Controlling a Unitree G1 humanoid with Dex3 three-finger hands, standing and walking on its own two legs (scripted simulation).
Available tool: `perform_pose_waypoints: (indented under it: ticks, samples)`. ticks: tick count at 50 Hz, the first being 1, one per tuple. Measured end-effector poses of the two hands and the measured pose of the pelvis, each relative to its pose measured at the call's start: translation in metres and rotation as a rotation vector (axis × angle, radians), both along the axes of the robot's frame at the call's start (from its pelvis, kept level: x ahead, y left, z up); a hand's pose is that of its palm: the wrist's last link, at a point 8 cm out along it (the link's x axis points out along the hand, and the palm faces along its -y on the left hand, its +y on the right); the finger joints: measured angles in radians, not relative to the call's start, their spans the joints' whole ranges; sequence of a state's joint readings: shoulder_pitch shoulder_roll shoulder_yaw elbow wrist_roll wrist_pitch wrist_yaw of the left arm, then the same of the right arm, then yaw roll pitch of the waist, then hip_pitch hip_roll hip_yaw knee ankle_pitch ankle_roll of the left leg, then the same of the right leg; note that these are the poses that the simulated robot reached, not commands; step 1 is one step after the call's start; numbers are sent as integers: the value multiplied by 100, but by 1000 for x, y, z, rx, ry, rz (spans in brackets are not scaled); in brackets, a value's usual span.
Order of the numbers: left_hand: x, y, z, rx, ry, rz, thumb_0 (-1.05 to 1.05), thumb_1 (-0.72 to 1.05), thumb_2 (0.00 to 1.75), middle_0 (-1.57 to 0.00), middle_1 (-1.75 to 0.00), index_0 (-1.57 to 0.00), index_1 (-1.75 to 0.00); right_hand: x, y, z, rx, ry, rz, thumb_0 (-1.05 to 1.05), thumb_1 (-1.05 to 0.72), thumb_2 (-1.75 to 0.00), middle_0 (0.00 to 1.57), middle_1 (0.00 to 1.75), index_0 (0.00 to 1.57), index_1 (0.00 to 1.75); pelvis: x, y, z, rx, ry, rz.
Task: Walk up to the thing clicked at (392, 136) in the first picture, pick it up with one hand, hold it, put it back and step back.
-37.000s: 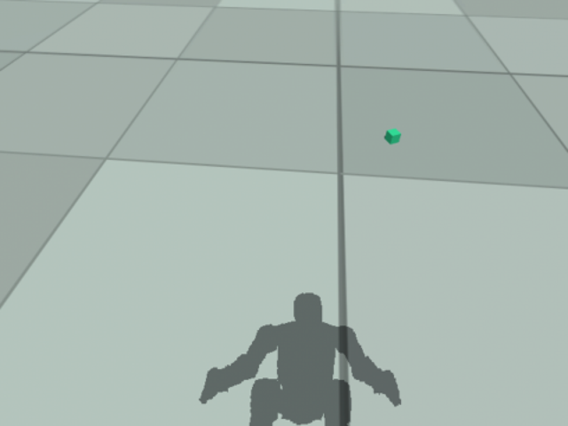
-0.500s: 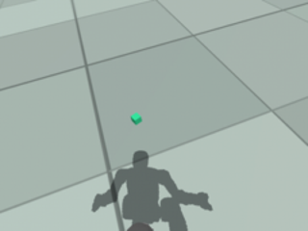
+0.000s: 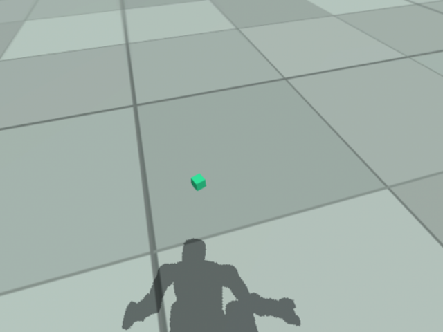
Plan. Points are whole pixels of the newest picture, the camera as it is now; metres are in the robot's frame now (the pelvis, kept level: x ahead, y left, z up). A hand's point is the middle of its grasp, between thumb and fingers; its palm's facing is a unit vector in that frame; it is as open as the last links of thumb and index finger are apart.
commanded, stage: step back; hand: left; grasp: from above
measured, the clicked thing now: (198, 182) +1.08 +0.21 -0.73
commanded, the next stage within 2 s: stand in 0.50 s
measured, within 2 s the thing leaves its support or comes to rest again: neither
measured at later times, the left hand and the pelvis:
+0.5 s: hand out of the picture +0.12 +0.32 -0.15, palm faces -0.01 -0.92 -0.38, open 7.3 cm; pelvis +0.04 +0.05 +0.00, yaw -1 degrees
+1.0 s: hand out of the picture +0.14 +0.29 -0.13, palm faces -0.05 -0.94 -0.34, open 7.3 cm; pelvis +0.05 +0.04 +0.02, yaw -1 degrees
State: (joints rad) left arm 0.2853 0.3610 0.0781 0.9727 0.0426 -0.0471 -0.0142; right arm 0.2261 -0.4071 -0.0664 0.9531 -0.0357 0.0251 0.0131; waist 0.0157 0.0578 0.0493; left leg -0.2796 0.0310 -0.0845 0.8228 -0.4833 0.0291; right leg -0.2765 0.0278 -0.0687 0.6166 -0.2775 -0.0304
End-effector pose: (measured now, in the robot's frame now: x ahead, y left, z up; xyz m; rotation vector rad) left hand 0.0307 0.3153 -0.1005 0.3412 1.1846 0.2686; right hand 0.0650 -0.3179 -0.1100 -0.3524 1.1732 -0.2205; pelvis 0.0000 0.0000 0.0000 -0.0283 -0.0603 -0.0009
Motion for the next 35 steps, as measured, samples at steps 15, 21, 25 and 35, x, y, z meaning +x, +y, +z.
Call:
perform_pose_waypoints:
  ticks: [15, 21, 25, 35]
  samples:
    - [28, 38, -6, 13, 43, 28, 1, 90, 89, -20, -30, -21, -30, 48, 46, -7, 20, 33, 36, 0, -90, -90, 20, 30, 20, 30, 33, 35, -3, 34, 9, 17]
    - [70, 48, -12, -12, 17, -13, 0, 91, 90, -20, -30, -21, -30, 61, 74, -3, 43, 11, 21, 1, -90, -90, 20, 30, 20, 30, 41, 46, 0, 22, 28, -13]
    - [87, 47, -12, -17, 5, -39, 0, 91, 90, -20, -30, -21, -30, 75, 78, 0, 48, -20, 9, 1, -90, -90, 21, 30, 20, 30, 44, 49, 2, 4, 32, -22]
    - [105, 30, -1, -59, 6, -64, 0, 91, 90, -20, -30, -21, -30, 88, 75, 13, 54, -40, 14, 1, -90, -90, 20, 30, 20, 30, 53, 49, 16, 24, 23, -18]
